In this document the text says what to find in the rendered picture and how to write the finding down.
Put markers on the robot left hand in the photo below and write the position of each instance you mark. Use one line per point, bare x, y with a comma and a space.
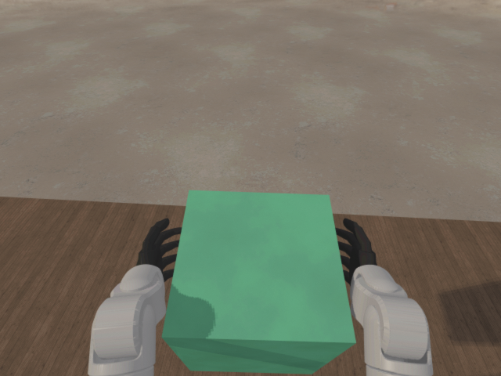
153, 249

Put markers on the robot right hand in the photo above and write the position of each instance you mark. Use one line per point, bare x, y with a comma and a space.
359, 248

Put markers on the robot right forearm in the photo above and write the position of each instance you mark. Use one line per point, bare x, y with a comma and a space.
396, 333

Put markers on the robot left forearm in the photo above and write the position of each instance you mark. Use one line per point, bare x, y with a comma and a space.
123, 338

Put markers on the carton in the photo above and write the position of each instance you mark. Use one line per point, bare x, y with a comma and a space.
258, 284

